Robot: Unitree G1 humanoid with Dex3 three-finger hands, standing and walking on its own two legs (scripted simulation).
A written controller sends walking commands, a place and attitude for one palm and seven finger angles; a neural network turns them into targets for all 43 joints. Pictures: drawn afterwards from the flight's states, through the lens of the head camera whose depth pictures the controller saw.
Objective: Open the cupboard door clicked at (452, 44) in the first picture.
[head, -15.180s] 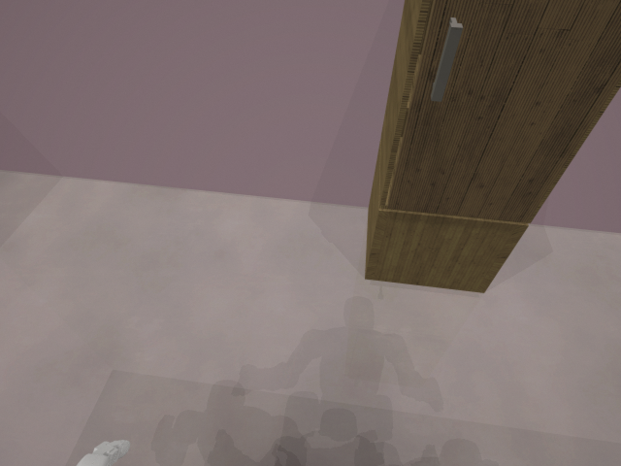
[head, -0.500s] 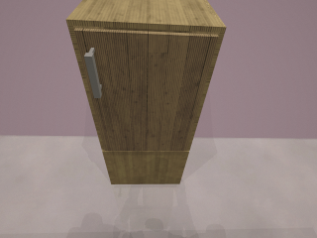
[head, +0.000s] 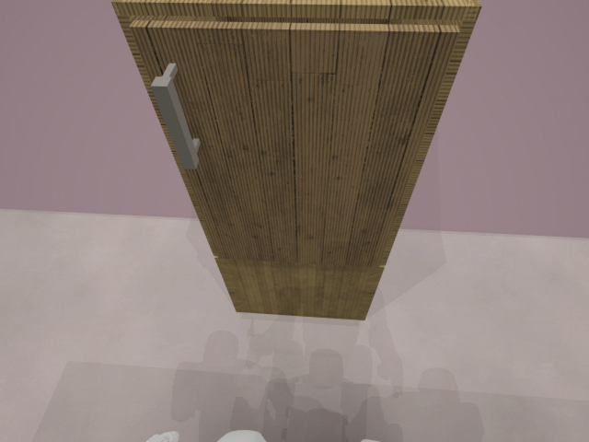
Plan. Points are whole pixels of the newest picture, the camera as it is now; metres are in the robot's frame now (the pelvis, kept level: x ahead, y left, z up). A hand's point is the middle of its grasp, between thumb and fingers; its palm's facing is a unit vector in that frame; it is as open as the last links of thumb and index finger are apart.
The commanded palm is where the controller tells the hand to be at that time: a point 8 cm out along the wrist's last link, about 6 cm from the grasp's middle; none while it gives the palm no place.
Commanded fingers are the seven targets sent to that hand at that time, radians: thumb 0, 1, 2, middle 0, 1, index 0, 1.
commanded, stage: come to a stop and stand still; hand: left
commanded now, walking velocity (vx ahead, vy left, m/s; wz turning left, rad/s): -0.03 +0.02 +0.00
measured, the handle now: (181, 119) +0.53 +0.21 +0.13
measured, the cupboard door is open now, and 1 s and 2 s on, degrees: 0 0 0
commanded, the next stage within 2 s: look again from close up in 0.82 s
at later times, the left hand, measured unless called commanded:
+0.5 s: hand out of the picture -0.05 +0.21 -0.16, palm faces -0.03 -0.98 -0.22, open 7.3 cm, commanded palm none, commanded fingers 0.00 0.90 0.90 -0.20 -0.30 -0.20 -0.30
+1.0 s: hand out of the picture -0.06 +0.19 -0.17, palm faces -0.05 -0.98 -0.17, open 7.3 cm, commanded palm none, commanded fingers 0.00 0.90 0.90 -0.20 -0.30 -0.20 -0.30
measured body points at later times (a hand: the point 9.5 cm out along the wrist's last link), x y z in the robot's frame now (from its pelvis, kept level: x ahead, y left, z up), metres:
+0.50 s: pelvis -0.05 +0.04 +0.01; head -0.03 +0.02 +0.46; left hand -0.05 +0.26 -0.14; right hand -0.02 -0.20 -0.16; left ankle -0.01 +0.13 -0.73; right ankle -0.08 -0.08 -0.73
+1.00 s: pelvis -0.06 +0.03 +0.01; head -0.05 +0.02 +0.45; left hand -0.06 +0.24 -0.15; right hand -0.11 -0.18 -0.16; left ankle +0.00 +0.13 -0.73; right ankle -0.08 -0.08 -0.73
